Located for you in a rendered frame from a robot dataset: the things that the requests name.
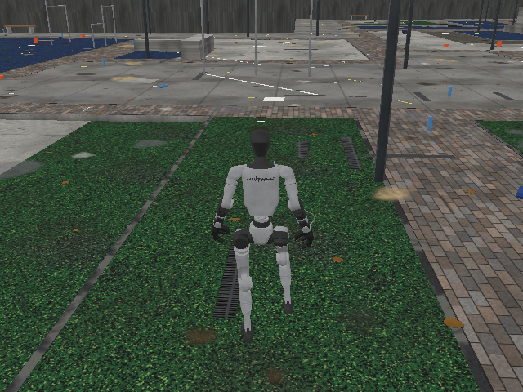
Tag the robot right forearm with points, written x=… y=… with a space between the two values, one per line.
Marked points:
x=301 y=217

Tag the left robot shin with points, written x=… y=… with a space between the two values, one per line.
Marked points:
x=246 y=305

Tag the robot left upper arm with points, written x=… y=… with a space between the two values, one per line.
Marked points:
x=234 y=174

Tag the robot right hand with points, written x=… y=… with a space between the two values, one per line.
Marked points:
x=307 y=236

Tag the robot torso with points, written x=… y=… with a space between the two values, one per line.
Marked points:
x=261 y=197

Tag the robot left forearm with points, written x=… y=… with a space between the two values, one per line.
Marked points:
x=220 y=215

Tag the robot right upper arm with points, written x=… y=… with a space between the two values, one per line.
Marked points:
x=286 y=172

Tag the robot left hand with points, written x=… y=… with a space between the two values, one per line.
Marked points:
x=222 y=230

